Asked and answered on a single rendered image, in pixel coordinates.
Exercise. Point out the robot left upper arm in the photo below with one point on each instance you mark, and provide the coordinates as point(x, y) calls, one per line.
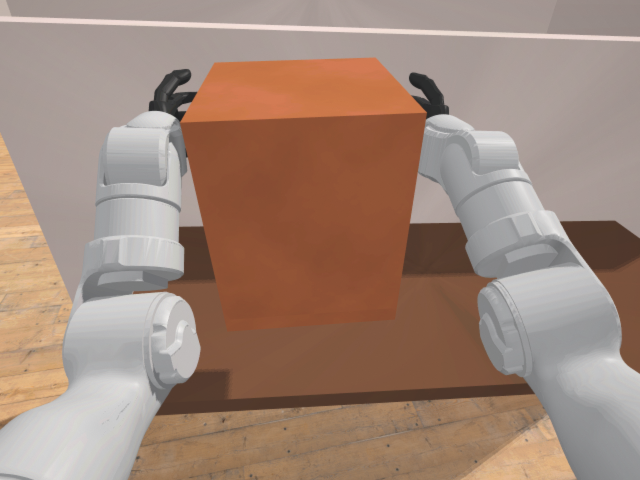
point(123, 355)

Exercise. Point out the carton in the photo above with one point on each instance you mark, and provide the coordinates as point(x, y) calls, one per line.
point(305, 173)

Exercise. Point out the robot left forearm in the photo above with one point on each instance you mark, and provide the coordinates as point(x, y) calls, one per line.
point(138, 200)

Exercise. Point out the robot right forearm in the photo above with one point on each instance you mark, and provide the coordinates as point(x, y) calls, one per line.
point(508, 230)

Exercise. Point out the table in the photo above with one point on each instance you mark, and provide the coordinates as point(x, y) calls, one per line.
point(431, 351)

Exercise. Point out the robot left hand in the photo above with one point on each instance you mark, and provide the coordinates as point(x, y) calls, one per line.
point(166, 101)

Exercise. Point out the robot right upper arm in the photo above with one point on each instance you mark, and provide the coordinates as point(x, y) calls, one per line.
point(555, 328)

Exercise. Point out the robot right hand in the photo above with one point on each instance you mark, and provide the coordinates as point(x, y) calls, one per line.
point(435, 105)

